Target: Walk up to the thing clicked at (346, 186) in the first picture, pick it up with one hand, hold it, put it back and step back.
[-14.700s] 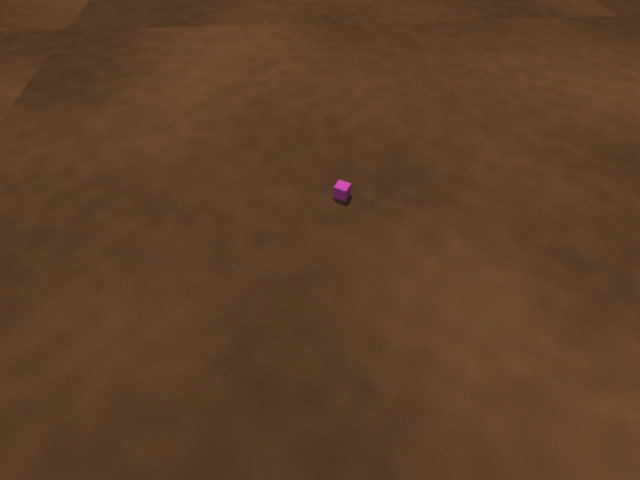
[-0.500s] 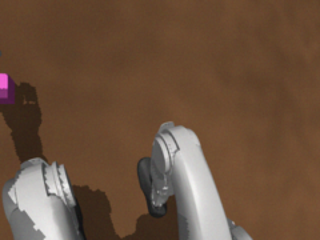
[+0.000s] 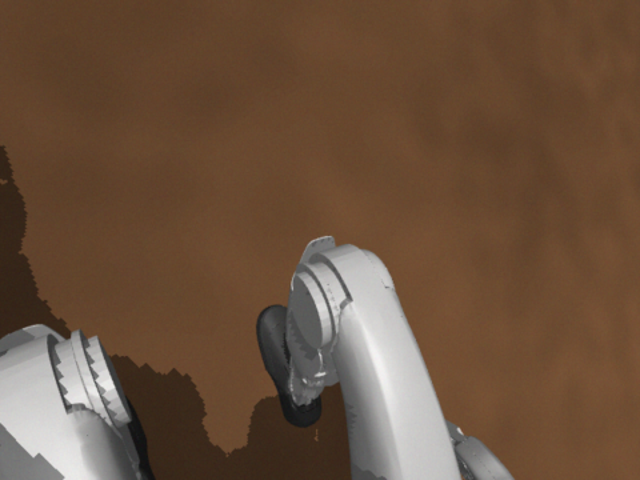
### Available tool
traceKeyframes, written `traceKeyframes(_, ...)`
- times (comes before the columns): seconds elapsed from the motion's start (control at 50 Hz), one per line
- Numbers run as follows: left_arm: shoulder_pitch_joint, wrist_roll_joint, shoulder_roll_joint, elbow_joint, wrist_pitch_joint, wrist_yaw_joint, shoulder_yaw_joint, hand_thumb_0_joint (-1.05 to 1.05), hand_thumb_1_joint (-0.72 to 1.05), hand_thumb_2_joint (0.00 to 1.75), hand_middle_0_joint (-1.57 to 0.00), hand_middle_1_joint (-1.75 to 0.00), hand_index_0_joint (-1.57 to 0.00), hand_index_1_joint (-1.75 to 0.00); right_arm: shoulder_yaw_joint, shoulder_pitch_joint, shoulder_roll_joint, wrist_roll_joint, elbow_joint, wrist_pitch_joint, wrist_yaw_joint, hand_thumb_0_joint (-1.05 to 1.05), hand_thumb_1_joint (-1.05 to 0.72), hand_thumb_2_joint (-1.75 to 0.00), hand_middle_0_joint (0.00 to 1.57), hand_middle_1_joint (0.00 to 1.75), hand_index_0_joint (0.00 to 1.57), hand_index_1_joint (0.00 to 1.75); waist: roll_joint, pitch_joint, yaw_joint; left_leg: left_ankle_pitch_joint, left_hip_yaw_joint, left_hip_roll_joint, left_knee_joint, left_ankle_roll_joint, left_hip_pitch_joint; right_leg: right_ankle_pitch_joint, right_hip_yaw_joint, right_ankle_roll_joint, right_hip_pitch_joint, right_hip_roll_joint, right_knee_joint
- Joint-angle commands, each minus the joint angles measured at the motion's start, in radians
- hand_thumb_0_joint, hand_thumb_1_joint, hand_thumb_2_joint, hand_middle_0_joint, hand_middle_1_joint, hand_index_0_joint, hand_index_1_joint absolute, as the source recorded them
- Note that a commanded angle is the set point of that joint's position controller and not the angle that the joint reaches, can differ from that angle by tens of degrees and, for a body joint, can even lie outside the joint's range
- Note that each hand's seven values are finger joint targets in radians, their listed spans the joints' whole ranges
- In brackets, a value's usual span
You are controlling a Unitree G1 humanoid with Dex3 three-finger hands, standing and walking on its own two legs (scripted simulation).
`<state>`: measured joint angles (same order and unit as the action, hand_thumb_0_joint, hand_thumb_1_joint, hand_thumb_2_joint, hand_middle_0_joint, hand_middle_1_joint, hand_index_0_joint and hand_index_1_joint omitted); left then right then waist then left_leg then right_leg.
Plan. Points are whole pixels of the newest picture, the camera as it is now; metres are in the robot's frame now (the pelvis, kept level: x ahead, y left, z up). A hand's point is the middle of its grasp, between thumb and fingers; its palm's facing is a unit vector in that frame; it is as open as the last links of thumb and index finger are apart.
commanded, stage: rest palm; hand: left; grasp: from above
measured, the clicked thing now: out of the picture +0.50 +0.29 -0.27
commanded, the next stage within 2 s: close in 0.70 s
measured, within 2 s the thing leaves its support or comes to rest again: neither
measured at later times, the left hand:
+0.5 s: hand out of the picture +0.48 +0.28 -0.23, palm faces -0.45 -0.04 -0.89, open 14.2 cm
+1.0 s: hand out of the picture +0.48 +0.28 -0.24, palm faces -0.45 -0.05 -0.89, open 13.5 cm
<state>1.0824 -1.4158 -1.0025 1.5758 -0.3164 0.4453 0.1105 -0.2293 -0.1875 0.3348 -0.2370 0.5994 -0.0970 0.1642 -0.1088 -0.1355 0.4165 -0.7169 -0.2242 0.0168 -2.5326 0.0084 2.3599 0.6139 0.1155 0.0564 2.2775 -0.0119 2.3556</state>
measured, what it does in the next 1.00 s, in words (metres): stands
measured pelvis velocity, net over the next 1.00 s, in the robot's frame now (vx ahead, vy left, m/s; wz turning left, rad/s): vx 0.00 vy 0.00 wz -0.02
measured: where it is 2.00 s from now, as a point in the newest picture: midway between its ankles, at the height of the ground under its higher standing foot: (220, 430)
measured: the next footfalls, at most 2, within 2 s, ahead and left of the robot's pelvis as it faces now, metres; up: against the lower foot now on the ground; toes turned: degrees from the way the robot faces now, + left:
none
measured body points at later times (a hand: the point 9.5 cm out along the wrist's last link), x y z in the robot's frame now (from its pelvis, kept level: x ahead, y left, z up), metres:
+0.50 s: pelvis +0.00 +0.00 +0.00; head +0.27 +0.12 +0.33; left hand +0.50 +0.28 -0.18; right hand +0.03 -0.25 -0.05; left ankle +0.06 +0.13 -0.27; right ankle +0.12 -0.13 -0.27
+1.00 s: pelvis +0.00 +0.00 +0.00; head +0.28 +0.12 +0.33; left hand +0.50 +0.28 -0.19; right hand +0.03 -0.26 -0.05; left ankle +0.06 +0.13 -0.27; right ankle +0.12 -0.13 -0.27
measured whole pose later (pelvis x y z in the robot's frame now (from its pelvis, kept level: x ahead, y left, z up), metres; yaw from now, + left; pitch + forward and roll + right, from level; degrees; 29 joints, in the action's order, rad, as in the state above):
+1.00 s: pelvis +0.00 +0.00 +0.00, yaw -1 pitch +28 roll -14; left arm 1.08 -1.40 -1.00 1.65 -0.29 0.54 0.06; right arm -0.28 -0.16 0.35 -0.26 0.61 -0.17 0.21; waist -0.13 -0.15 0.43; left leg -0.73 -0.25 0.02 -2.56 0.01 2.35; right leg 0.61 0.13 0.06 2.26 0.00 2.36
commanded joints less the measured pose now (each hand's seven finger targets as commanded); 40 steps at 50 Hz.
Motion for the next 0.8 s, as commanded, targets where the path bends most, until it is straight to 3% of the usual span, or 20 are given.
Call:
traceKeyframes(0.0, 0.281, 0.022, -0.217, -0.133, -0.009, 0.042, 0.009, 0.0, -0.57, 1.08, -0.08, -0.91, -0.04, -0.95, 0.096, -0.215, 0.3, -0.001, 0.021, 0.003, -0.008, 0.0, -0.91, -0.91, 0.2, 0.3, 0.2, 0.3, 0.519, 0.673, 0.034, 0.26, 0.121, 0.002, 0.247, -0.016, -0.547, -0.219, 0.113, -0.082, -0.368, 0.056, -0.197)
traceKeyframes(0.06, 0.28, 0.023, -0.224, -0.114, -0.018, 0.062, 0.014, 0.0, -0.56, 1.07, -0.09, -0.91, -0.05, -0.94, 0.091, -0.204, 0.301, -0.005, 0.029, 0.005, -0.009, 0.0, -0.9, -0.91, 0.2, 0.3, 0.2, 0.3, 0.512, 0.65, 0.028, 0.239, 0.115, 0.001, 0.252, -0.019, -0.506, -0.21, 0.119, -0.081, -0.375, 0.055, -0.203)
traceKeyframes(0.16, 0.281, 0.01, -0.189, -0.07, -0.019, 0.085, -0.023, 0.0, -0.55, 1.08, -0.08, -0.93, -0.05, -0.96, 0.081, -0.184, 0.302, -0.01, 0.03, -0.002, -0.003, 0.0, -0.9, -0.91, 0.2, 0.3, 0.2, 0.3, 0.517, 0.622, 0.045, 0.223, 0.105, 0.002, 0.258, -0.018, -0.505, -0.203, 0.128, -0.079, -0.347, 0.06, -0.187)
traceKeyframes(0.2, 0.3, 0.006, -0.204, -0.077, -0.02, 0.097, -0.017, 0.0, -0.54, 1.09, -0.09, -0.93, -0.06, -0.97, 0.083, -0.181, 0.306, -0.011, 0.032, -0.006, -0.004, 0.0, -0.9, -0.91, 0.2, 0.3, 0.2, 0.3, 0.524, 0.63, 0.041, 0.21, 0.1, 0.004, 0.266, -0.017, -0.523, -0.193, 0.132, -0.078, -0.337, 0.061, -0.188)
traceKeyframes(0.24, 0.294, 0.008, -0.173, -0.061, -0.011, 0.101, -0.04, 0.0, -0.54, 1.07, -0.09, -0.93, -0.06, -0.96, 0.081, -0.175, 0.311, -0.015, 0.026, -0.02, 0.003, 0.0, -0.9, -0.9, 0.2, 0.3, 0.2, 0.3, 0.53, 0.615, 0.055, 0.205, 0.103, 0.005, 0.263, -0.015, -0.535, -0.193, 0.132, -0.075, -0.325, 0.059, -0.179)
traceKeyframes(0.26, 0.306, 0.009, -0.189, -0.068, -0.012, 0.111, -0.03, 0.0, -0.54, 1.09, -0.09, -0.95, -0.06, -0.98, 0.081, -0.165, 0.312, -0.012, 0.037, -0.023, 0.004, 0.0, -0.91, -0.91, 0.2, 0.3, 0.2, 0.3, 0.538, 0.621, 0.045, 0.203, 0.096, 0.006, 0.27, -0.014, -0.526, -0.192, 0.136, -0.077, -0.324, 0.062, -0.178)
traceKeyframes(0.34, 0.29, 0.006, -0.173, -0.038, 0.006, 0.12, -0.045, 0.0, -0.55, 1.06, -0.09, -0.93, -0.06, -0.96, 0.071, -0.165, 0.309, -0.016, 0.031, -0.039, 0.014, 0.0, -0.91, -0.91, 0.2, 0.3, 0.2, 0.3, 0.515, 0.61, 0.06, 0.211, 0.102, 0.005, 0.257, -0.02, -0.516, -0.21, 0.132, -0.07, -0.338, 0.062, -0.176)
traceKeyframes(0.44, 0.29, 0.011, -0.21, -0.03, 0.023, 0.14, -0.019, 0.0, -0.55, 1.07, -0.08, -0.93, -0.05, -0.96, 0.068, -0.173, 0.321, -0.013, 0.038, -0.05, 0.018, 0.0, -0.91, -0.91, 0.2, 0.3, 0.2, 0.3, 0.523, 0.632, 0.054, 0.235, 0.099, 0.006, 0.26, -0.021, -0.498, -0.231, 0.132, -0.072, -0.371, 0.065, -0.182)
traceKeyframes(0.48, 0.28, 0.016, -0.192, -0.011, 0.028, 0.138, -0.029, 0.0, -0.56, 1.06, -0.08, -0.93, -0.04, -0.96, 0.065, -0.159, 0.316, -0.012, 0.03, -0.053, 0.019, 0.0, -0.91, -0.91, 0.2, 0.3, 0.2, 0.3, 0.51, 0.628, 0.052, 0.221, 0.096, 0.006, 0.261, -0.021, -0.488, -0.22, 0.131, -0.075, -0.368, 0.068, -0.178)
traceKeyframes(0.54, 0.281, 0.022, -0.207, -0.018, 0.033, 0.138, -0.013, 0.0, -0.54, 1.09, -0.09, -0.94, -0.05, -0.97, 0.066, -0.166, 0.324, -0.011, 0.028, -0.056, 0.021, 0.0, -0.91, -0.91, 0.2, 0.3, 0.2, 0.3, 0.53, 0.628, 0.052, 0.232, 0.09, 0.008, 0.266, -0.015, -0.511, -0.225, 0.138, -0.076, -0.359, 0.063, -0.174)
traceKeyframes(0.56, 0.267, 0.017, -0.178, -0.007, 0.037, 0.128, -0.039, 0.0, -0.54, 1.06, -0.08, -0.94, -0.05, -0.97, 0.063, -0.157, 0.322, -0.013, 0.02, -0.062, 0.027, 0.0, -0.91, -0.91, 0.2, 0.3, 0.2, 0.3, 0.53, 0.618, 0.061, 0.243, 0.097, 0.008, 0.248, -0.016, -0.515, -0.237, 0.134, -0.074, -0.357, 0.064, -0.167)
traceKeyframes(0.64, 0.291, 0.03, -0.217, -0.049, 0.032, 0.126, -0.009, 0.0, -0.55, 1.07, -0.09, -0.93, -0.05, -0.96, 0.064, -0.172, 0.332, -0.011, 0.023, -0.062, 0.026, 0.0, -0.91, -0.91, 0.2, 0.3, 0.2, 0.3, 0.523, 0.635, 0.057, 0.246, 0.099, 0.007, 0.249, -0.018, -0.51, -0.237, 0.133, -0.074, -0.386, 0.064, -0.183)
traceKeyframes(0.78, 0.266, 0.026, -0.193, -0.049, 0.022, 0.119, -0.025, 0.0, -0.52, 1.11, -0.1, -0.96, -0.07, -0.99, 0.062, -0.167, 0.337, -0.019, 0.015, -0.066, 0.032, 0.0, -0.91, -0.91, 0.2, 0.3, 0.2, 0.3, 0.54, 0.61, 0.062, 0.242, 0.09, 0.009, 0.245, -0.008, -0.532, -0.224, 0.145, -0.077, -0.354, 0.062, -0.171)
